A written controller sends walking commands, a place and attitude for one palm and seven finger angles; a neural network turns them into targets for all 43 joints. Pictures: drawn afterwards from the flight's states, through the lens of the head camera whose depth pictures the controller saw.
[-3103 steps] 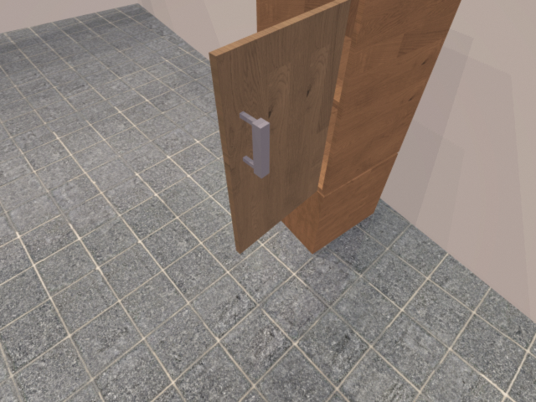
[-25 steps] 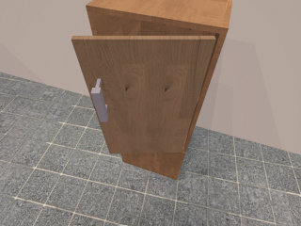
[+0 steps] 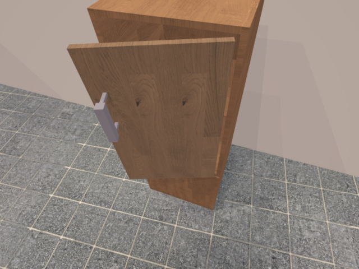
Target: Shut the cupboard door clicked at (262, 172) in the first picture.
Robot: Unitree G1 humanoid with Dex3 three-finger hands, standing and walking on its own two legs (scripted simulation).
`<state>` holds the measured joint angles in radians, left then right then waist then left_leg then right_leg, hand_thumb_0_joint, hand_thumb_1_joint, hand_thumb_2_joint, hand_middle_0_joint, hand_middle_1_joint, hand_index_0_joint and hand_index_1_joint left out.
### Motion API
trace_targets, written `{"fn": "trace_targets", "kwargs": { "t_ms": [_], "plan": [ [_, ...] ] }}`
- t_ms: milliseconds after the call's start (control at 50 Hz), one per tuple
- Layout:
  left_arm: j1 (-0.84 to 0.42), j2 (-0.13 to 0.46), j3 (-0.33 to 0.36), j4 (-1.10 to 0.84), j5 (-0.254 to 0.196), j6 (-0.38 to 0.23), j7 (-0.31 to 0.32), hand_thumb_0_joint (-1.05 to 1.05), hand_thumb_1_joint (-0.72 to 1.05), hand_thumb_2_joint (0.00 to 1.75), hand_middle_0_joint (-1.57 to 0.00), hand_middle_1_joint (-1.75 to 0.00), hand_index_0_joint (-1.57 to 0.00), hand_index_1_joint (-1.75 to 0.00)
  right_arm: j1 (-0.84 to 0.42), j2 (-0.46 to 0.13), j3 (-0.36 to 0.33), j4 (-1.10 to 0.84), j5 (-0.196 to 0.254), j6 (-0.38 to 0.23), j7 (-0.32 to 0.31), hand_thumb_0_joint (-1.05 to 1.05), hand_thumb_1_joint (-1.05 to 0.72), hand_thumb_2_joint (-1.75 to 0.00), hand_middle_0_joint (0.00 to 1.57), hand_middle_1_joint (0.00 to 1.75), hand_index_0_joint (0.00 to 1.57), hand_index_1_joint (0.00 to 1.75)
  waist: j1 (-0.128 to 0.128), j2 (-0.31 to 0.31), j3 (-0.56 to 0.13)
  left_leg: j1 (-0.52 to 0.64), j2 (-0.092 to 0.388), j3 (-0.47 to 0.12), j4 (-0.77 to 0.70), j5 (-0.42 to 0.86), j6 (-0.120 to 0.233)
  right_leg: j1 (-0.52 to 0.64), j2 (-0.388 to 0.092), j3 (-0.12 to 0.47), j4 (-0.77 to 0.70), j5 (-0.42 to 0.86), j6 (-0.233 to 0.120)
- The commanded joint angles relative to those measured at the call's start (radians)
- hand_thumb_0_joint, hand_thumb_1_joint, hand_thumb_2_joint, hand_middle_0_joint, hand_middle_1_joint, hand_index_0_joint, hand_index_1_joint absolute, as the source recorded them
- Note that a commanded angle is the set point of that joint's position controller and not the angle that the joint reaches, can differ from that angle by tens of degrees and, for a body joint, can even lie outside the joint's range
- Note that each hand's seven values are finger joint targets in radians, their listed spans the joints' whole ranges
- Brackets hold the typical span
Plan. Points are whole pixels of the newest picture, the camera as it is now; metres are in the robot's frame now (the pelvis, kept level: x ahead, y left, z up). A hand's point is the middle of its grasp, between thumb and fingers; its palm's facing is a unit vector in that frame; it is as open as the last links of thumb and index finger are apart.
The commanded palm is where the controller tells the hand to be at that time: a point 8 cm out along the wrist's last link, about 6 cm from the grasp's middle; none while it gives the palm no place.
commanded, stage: come to a stop and stand still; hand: left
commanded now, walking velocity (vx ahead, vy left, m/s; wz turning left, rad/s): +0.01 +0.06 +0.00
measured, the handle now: (109, 118) +0.46 +0.23 +0.06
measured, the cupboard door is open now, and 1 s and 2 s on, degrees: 21 21 21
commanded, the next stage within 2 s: look again from close up in 0.68 s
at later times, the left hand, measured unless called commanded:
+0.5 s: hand out of the picture -0.04 +0.22 -0.18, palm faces +0.05 -0.99 -0.16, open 7.3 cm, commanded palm none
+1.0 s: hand out of the picture -0.04 +0.22 -0.18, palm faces +0.03 -0.98 -0.21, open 7.3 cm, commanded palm none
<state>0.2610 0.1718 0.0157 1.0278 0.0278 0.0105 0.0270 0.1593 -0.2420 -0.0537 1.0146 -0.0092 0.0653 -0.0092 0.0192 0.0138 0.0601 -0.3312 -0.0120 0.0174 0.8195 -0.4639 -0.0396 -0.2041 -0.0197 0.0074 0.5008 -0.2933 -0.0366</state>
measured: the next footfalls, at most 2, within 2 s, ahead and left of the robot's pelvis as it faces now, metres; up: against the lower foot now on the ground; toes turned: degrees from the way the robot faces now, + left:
left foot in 0.16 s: +0.05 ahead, +0.14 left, +0.00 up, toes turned +6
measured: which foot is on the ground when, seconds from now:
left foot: up 0.00-0.14, down 0.16-1.00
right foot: down 0.00-1.00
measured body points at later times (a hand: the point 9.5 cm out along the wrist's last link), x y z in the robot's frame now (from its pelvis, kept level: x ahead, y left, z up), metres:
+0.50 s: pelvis -0.04 +0.04 +0.00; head -0.04 +0.06 +0.45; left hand -0.04 +0.27 -0.17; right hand -0.04 -0.17 -0.15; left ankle -0.05 +0.16 -0.74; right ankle -0.02 -0.10 -0.74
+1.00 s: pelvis -0.03 +0.05 -0.01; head -0.04 +0.04 +0.44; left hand -0.05 +0.27 -0.16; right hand -0.02 -0.17 -0.17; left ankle -0.05 +0.16 -0.74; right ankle -0.02 -0.09 -0.74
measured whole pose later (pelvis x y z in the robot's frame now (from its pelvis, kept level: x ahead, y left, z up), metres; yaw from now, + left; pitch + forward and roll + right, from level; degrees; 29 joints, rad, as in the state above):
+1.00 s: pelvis -0.03 +0.05 -0.01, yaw +1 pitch -2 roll +1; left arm 0.31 0.13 -0.02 1.12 0.02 -0.01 0.04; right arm 0.32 -0.17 0.00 1.05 -0.02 -0.02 -0.02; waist 0.01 0.03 0.01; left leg -0.17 -0.01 0.05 0.51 -0.30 0.02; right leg -0.23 -0.06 0.01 0.53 -0.26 0.04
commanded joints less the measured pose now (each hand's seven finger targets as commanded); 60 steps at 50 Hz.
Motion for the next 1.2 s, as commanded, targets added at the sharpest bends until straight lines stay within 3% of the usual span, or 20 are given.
{"fn": "trace_targets", "kwargs": {
  "t_ms": [0,40,80,120,140,160,200,240,320,380,580,720,740,760,780,800,820,920,1000,1180],
  "plan": [
    [0.073,0.212,0.05,-0.019,-0.002,-0.027,0.017,0.0,0.9,0.9,-0.2,-0.3,-0.2,-0.3,0.0,-0.037,0.006,-0.059,0.009,-0.034,-0.007,0.0,-0.9,-0.9,0.2,0.3,0.2,0.3,0.031,-0.175,-0.108,-0.06,0.021,-0.009,-0.124,-0.001,-0.006,0.226,-0.276,0.223,-0.094,0.781,-0.158],
    [0.06,0.208,0.049,-0.011,-0.003,-0.024,0.017,0.0,0.9,0.9,-0.2,-0.3,-0.2,-0.3,0.036,-0.028,0.011,-0.043,0.009,-0.038,-0.01,0.0,-0.9,-0.9,0.2,0.3,0.2,0.3,0.022,-0.183,-0.115,0.001,0.017,0.007,-0.249,0.05,-0.006,0.211,-0.26,0.207,-0.082,0.751,-0.141],
    [0.007,0.191,0.042,-0.007,-0.013,-0.02,0.016,0.0,0.9,0.9,-0.2,-0.3,-0.2,-0.3,0.106,-0.024,0.015,-0.005,0.008,-0.046,-0.014,0.0,-0.9,-0.9,0.2,0.3,0.2,0.3,-0.016,-0.178,-0.104,0.169,0.022,0.011,-0.441,0.239,0.002,0.093,-0.214,0.167,-0.076,0.568,-0.084],
    [-0.005,0.134,0.028,-0.007,-0.019,-0.015,0.007,0.0,0.9,0.9,-0.2,-0.3,-0.2,-0.3,0.118,-0.059,0.012,0.018,0.002,-0.06,-0.017,0.0,-0.9,-0.9,0.2,0.3,0.2,0.3,-0.008,-0.053,-0.096,0.266,0.122,-0.062,-0.451,0.421,0.041,-0.013,-0.109,0.095,-0.084,0.288,-0.01],
    [-0.007,0.12,0.023,-0.008,-0.018,-0.011,0.008,0.0,0.9,0.9,-0.2,-0.3,-0.2,-0.3,0.105,-0.077,0.014,0.018,-0.001,-0.059,-0.018,0.0,-0.9,-0.9,0.2,0.3,0.2,0.3,0.0,-0.031,-0.067,0.209,0.154,-0.069,-0.443,0.398,0.053,-0.006,-0.084,0.078,-0.126,0.187,0.006],
    [-0.013,0.11,0.022,-0.008,-0.014,-0.01,0.007,0.0,0.9,0.9,-0.2,-0.3,-0.2,-0.3,0.103,-0.078,0.018,0.019,-0.002,-0.057,-0.019,0.0,-0.9,-0.9,0.2,0.3,0.2,0.3,-0.003,-0.086,-0.041,0.175,0.147,-0.052,-0.435,0.323,0.044,-0.009,-0.08,0.091,-0.168,0.125,0.007],
    [-0.046,0.119,0.022,0.014,-0.018,-0.003,0.003,0.0,0.9,0.9,-0.2,-0.3,-0.2,-0.3,0.117,-0.06,0.028,0.047,-0.002,-0.066,-0.021,0.0,-0.9,-0.9,0.2,0.3,0.2,0.3,-0.012,0.028,-0.029,0.154,0.133,-0.062,-0.485,0.353,0.042,0.028,-0.072,0.069,-0.139,0.156,0.011],
    [-0.025,0.108,0.018,0.031,-0.018,0.002,0.002,0.0,0.9,0.9,-0.2,-0.3,-0.2,-0.3,0.111,-0.053,0.034,0.059,-0.002,-0.069,-0.022,0.0,-0.9,-0.9,0.2,0.3,0.2,0.3,0.005,0.076,-0.013,0.105,0.141,-0.072,-0.529,0.294,0.05,0.073,-0.057,0.051,-0.138,0.128,0.017],
    [0.0,0.093,0.012,0.059,-0.013,0.004,-0.001,0.0,0.9,0.9,-0.2,-0.3,-0.2,-0.3,0.13,-0.04,0.032,0.063,0.0,-0.066,-0.024,0.0,-0.9,-0.9,0.2,0.3,0.2,0.3,0.004,0.029,0.075,0.044,0.125,-0.081,-0.586,0.114,0.05,0.052,-0.05,0.053,-0.165,0.066,0.022],
    [0.028,0.079,0.008,0.071,-0.012,0.003,-0.003,0.0,0.9,0.9,-0.2,-0.3,-0.2,-0.3,0.146,-0.032,0.029,0.063,-0.002,-0.068,-0.024,0.0,-0.9,-0.9,0.2,0.3,0.2,0.3,0.004,0.031,0.078,0.034,0.121,-0.091,-0.605,0.063,0.054,0.04,-0.051,0.048,-0.161,0.071,0.027],
    [0.078,0.049,-0.001,0.094,-0.015,-0.013,0.004,0.0,0.9,0.9,-0.2,-0.3,-0.2,-0.3,0.206,-0.001,0.03,0.081,0.005,-0.085,-0.03,0.0,-0.9,-0.9,0.2,0.3,0.2,0.3,-0.007,-0.016,0.016,0.117,0.118,-0.068,-0.558,0.227,0.058,0.035,-0.065,0.053,-0.156,0.156,0.03],
    [0.098,0.037,-0.003,0.107,-0.013,-0.014,0.008,0.0,0.9,0.9,-0.2,-0.3,-0.2,-0.3,0.228,0.017,0.033,0.093,0.007,-0.084,-0.033,0.0,-0.9,-0.9,0.2,0.3,0.2,0.3,-0.012,-0.02,0.047,0.114,0.115,-0.059,-0.55,0.237,0.058,0.023,-0.062,0.059,-0.161,0.153,0.028],
    [0.101,0.034,-0.004,0.11,-0.013,-0.014,0.008,0.0,0.9,0.9,-0.2,-0.3,-0.2,-0.3,0.222,0.02,0.032,0.093,0.007,-0.085,-0.032,0.0,-0.9,-0.9,0.2,0.3,0.2,0.3,-0.011,-0.008,0.044,0.117,0.113,-0.06,-0.548,0.243,0.059,0.02,-0.067,0.056,-0.161,0.157,0.028],
    [0.152,0.078,-0.019,0.124,0.0,-0.05,0.049,0.0,0.9,0.9,-0.2,-0.3,-0.2,-0.3,0.103,-0.023,0.044,0.023,0.008,-0.109,-0.014,0.0,-0.9,-0.9,0.2,0.3,0.2,0.3,0.019,0.102,0.018,0.083,0.128,-0.001,-0.338,0.446,0.034,0.018,-0.127,0.067,-0.105,0.404,0.018],
    [0.134,0.122,-0.005,0.088,-0.01,-0.054,0.039,0.0,0.9,0.9,-0.2,-0.3,-0.2,-0.3,0.166,0.034,0.043,0.004,0.001,-0.105,-0.012,0.0,-0.9,-0.9,0.2,0.3,0.2,0.3,-0.024,0.113,-0.06,0.099,0.07,-0.029,-0.383,0.258,0.033,0.033,-0.119,0.088,-0.076,0.237,0.0],
    [0.114,0.107,-0.012,0.079,-0.011,-0.051,0.029,0.0,0.9,0.9,-0.2,-0.3,-0.2,-0.3,0.199,0.018,0.043,0.003,-0.001,-0.109,-0.012,0.0,-0.9,-0.9,0.2,0.3,0.2,0.3,-0.025,0.106,-0.071,0.093,0.094,-0.056,-0.404,0.257,0.047,0.007,-0.089,0.062,-0.05,0.083,-0.004],
    [0.101,0.09,-0.012,0.071,-0.007,-0.05,0.023,0.0,0.9,0.9,-0.2,-0.3,-0.2,-0.3,0.206,0.019,0.043,-0.005,-0.006,-0.116,-0.011,0.0,-0.9,-0.9,0.2,0.3,0.2,0.3,-0.021,0.148,-0.073,0.082,0.111,-0.07,-0.412,0.323,0.057,0.005,-0.074,0.035,-0.029,0.09,-0.001],
    [0.079,0.065,-0.019,0.062,-0.009,-0.041,0.011,0.0,0.9,0.9,-0.2,-0.3,-0.2,-0.3,0.205,0.0,0.039,-0.024,-0.002,-0.105,-0.017,0.0,-0.9,-0.9,0.2,0.3,0.2,0.3,-0.025,-0.034,0.04,0.052,0.108,-0.092,-0.454,0.254,0.08,-0.056,-0.061,0.04,-0.054,0.063,0.008],
    [0.074,0.081,-0.015,0.049,-0.011,-0.038,0.01,0.0,0.9,0.9,-0.2,-0.3,-0.2,-0.3,0.193,-0.026,0.037,-0.019,-0.004,-0.102,-0.014,0.0,-0.9,-0.9,0.2,0.3,0.2,0.3,-0.024,-0.029,0.068,0.056,0.103,-0.087,-0.49,0.192,0.078,-0.078,-0.059,0.058,-0.066,0.041,0.008],
    [0.04,0.126,-0.001,0.031,-0.015,-0.043,0.006,0.0,0.9,0.9,-0.2,-0.3,-0.2,-0.3,0.167,-0.05,0.039,0.004,-0.006,-0.107,-0.016,0.0,-0.9,-0.9,0.2,0.3,0.2,0.3,-0.021,-0.055,0.004,0.125,0.099,-0.046,-0.467,0.299,0.071,-0.037,-0.073,0.083,-0.079,0.154,0.005]
  ]
}}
